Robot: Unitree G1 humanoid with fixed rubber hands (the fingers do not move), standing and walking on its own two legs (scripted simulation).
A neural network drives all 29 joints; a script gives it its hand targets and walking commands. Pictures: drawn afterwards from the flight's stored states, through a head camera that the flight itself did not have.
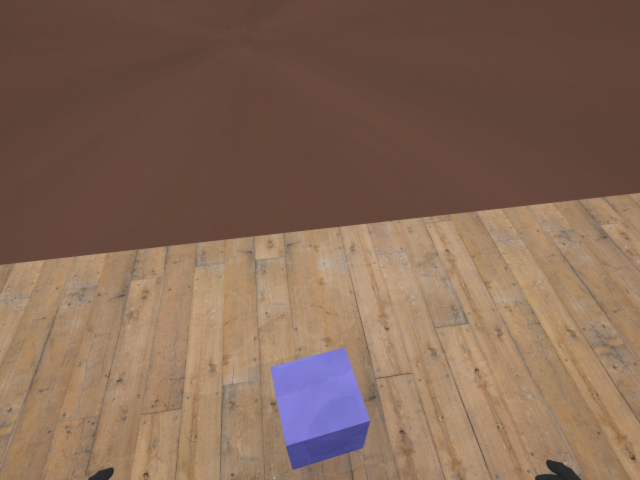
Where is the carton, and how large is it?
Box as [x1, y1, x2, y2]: [270, 347, 369, 469]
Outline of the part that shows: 344,347 270,367 285,444 293,469 361,448 363,445 369,419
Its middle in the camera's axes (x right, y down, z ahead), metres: +0.00 +0.48 +1.09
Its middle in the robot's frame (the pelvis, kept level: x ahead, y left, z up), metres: +0.43 +0.02 -0.66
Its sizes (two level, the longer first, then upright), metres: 0.210 0.200 0.250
